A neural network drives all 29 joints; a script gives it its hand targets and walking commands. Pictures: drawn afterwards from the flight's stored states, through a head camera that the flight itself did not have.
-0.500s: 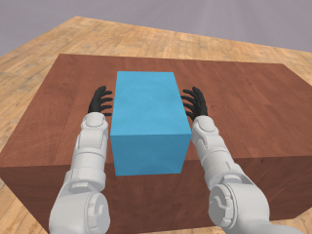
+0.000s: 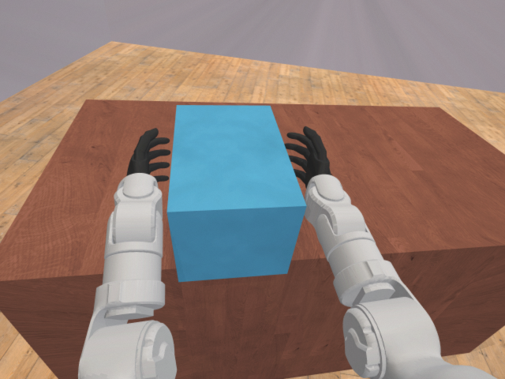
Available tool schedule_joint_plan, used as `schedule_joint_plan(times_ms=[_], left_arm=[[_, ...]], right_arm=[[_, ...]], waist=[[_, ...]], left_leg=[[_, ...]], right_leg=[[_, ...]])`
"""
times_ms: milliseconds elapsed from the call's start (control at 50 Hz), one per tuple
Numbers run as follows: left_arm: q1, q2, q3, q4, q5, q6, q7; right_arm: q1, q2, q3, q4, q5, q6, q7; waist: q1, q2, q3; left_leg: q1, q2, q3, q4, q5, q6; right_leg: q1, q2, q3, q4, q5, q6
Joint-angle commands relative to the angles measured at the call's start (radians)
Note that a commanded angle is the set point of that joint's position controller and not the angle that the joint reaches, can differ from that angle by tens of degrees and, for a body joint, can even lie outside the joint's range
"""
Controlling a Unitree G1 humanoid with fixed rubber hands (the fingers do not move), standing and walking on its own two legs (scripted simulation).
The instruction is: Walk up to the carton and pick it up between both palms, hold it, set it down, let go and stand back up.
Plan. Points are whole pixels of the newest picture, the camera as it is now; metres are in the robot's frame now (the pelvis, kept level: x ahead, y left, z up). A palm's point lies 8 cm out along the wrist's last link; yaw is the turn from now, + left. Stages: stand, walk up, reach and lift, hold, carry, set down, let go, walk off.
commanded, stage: reach and lift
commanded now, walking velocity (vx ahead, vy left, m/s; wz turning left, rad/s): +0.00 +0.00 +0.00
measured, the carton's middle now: (229, 185) +0.43 +0.01 +0.13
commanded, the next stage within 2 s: hold in 0.88 s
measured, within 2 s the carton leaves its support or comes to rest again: neither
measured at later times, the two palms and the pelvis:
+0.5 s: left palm (144, 171) +0.38 +0.14 +0.19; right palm (319, 169) +0.38 -0.13 +0.19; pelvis +0.01 +0.00 +0.00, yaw +0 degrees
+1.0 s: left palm (142, 164) +0.38 +0.14 +0.20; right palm (323, 160) +0.38 -0.13 +0.21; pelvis +0.01 +0.00 +0.00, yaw +0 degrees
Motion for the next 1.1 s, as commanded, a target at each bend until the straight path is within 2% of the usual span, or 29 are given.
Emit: schedule_joint_plan(times_ms=[0, 80, 160, 260, 420, 600, 840, 900, 980, 1020, 1080], left_arm=[[-0.697, -0.532, -0.446, -0.106, -0.117, -0.038, -0.157], [-0.714, -0.549, -0.481, -0.138, -0.14, -0.035, -0.142], [-0.698, -0.539, -0.482, -0.141, -0.144, -0.027, -0.135], [-0.675, -0.519, -0.455, -0.143, -0.129, -0.01, -0.15], [-0.67, -0.51, -0.472, -0.195, -0.133, 0.003, -0.166], [-0.687, -0.513, -0.501, -0.23, -0.15, 0.019, -0.168], [-0.719, -0.505, -0.49, -0.229, -0.159, 0.037, -0.166], [-0.713, -0.512, -0.505, -0.27, -0.169, 0.046, -0.16], [-0.664, -0.504, -0.538, -0.374, -0.188, 0.081, -0.16], [-0.644, -0.482, -0.527, -0.393, -0.175, 0.112, -0.169], [-0.66, -0.465, -0.511, -0.379, -0.151, 0.148, -0.19]], right_arm=[[-0.688, 0.516, 0.27, -0.254, 0.027, -0.045, 0.08], [-0.722, 0.521, 0.288, -0.302, 0.036, -0.051, 0.086], [-0.716, 0.519, 0.309, -0.31, 0.043, -0.041, 0.081], [-0.7, 0.514, 0.322, -0.309, 0.053, -0.029, 0.072], [-0.685, 0.52, 0.373, -0.354, 0.098, -0.008, 0.047], [-0.68, 0.524, 0.392, -0.387, 0.12, 0.023, 0.035], [-0.707, 0.525, 0.395, -0.38, 0.137, 0.053, 0.031], [-0.711, 0.531, 0.426, -0.409, 0.165, 0.06, 0.026], [-0.679, 0.535, 0.511, -0.509, 0.236, 0.094, -0.007], [-0.653, 0.518, 0.512, -0.521, 0.247, 0.125, -0.021], [-0.64, 0.51, 0.463, -0.486, 0.227, 0.164, -0.021]], waist=[[-0.018, 0.104, -0.373], [-0.015, 0.12, -0.436], [-0.012, 0.105, -0.441], [-0.009, 0.087, -0.424], [-0.02, 0.088, -0.426], [-0.03, 0.097, -0.413], [-0.024, 0.093, -0.421], [-0.02, 0.1, -0.456], [-0.025, 0.097, -0.493], [-0.028, 0.093, -0.44], [-0.029, 0.093, -0.333]], left_leg=[[0.27, -0.046, -0.018, -0.013, 0.038, -0.01], [0.313, -0.039, -0.025, 0.008, 0.079, -0.016], [0.319, -0.04, -0.026, 0.015, 0.09, -0.01], [0.301, -0.048, -0.02, 0.011, 0.096, -0.003], [0.303, -0.062, -0.022, 0.033, 0.167, -0.016], [0.3, -0.061, -0.026, 0.031, 0.155, -0.027], [0.292, -0.06, -0.026, 0.024, 0.126, -0.023], [0.311, -0.061, -0.029, 0.041, 0.181, -0.027], [0.326, -0.073, -0.03, 0.072, 0.296, -0.036], [0.303, -0.074, -0.023, 0.057, 0.263, -0.038], [0.242, -0.069, -0.008, 0.009, 0.125, -0.033]], right_leg=[[-0.159, 0.065, -0.025, -0.058, 0.06, 0.035], [-0.169, 0.071, -0.029, -0.051, 0.081, 0.028], [-0.169, 0.072, -0.027, -0.051, 0.092, 0.032], [-0.131, 0.07, -0.02, -0.05, 0.122, 0.04], [-0.078, 0.074, -0.017, -0.037, 0.219, 0.053], [-0.09, 0.076, -0.018, -0.039, 0.207, 0.053], [-0.1, 0.078, -0.015, -0.041, 0.18, 0.053], [-0.081, 0.083, -0.009, -0.033, 0.214, 0.052], [-0.021, 0.091, 0.005, -0.019, 0.304, 0.06], [-0.022, 0.09, 0.003, -0.028, 0.258, 0.06], [-0.062, 0.084, -0.001, -0.048, 0.114, 0.055]])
